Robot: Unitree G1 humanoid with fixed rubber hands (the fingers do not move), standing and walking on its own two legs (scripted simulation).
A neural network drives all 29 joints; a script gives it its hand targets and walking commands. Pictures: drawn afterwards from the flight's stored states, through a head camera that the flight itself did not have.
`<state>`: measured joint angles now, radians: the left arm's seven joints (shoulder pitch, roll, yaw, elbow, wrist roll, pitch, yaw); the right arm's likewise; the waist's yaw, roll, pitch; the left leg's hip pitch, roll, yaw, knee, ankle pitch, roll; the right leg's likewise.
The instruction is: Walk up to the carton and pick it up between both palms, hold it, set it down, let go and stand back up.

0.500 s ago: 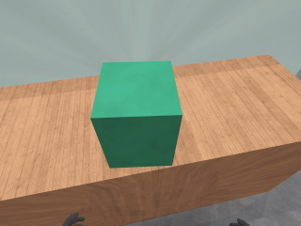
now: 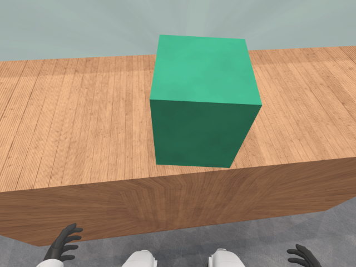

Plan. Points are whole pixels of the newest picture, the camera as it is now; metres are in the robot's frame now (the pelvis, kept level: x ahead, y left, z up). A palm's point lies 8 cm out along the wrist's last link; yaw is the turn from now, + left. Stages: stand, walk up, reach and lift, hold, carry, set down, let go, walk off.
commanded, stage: walk up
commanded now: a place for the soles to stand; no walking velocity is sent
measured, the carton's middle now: (197, 106) +0.47 -0.02 +0.06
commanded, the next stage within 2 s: none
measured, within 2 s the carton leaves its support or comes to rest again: neither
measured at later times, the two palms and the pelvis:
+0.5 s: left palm out of the picture +0.01 +0.27 -0.10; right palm out of the picture +0.05 -0.26 -0.09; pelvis -0.05 +0.00 +0.01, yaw +5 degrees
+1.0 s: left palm out of the picture +0.02 +0.26 -0.09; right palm out of the picture +0.10 -0.26 -0.08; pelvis -0.04 -0.02 +0.01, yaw +10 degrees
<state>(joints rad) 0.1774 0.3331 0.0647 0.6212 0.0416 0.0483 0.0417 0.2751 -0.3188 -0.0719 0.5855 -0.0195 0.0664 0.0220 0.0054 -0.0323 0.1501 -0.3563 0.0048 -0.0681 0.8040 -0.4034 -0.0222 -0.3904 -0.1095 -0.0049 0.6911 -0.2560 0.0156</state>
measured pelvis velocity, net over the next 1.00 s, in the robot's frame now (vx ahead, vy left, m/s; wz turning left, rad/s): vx -0.04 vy -0.02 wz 0.17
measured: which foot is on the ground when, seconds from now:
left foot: up 0.00-0.00, down 0.02-1.00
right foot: down 0.00-0.02, up 0.04-0.34, down 0.36-1.00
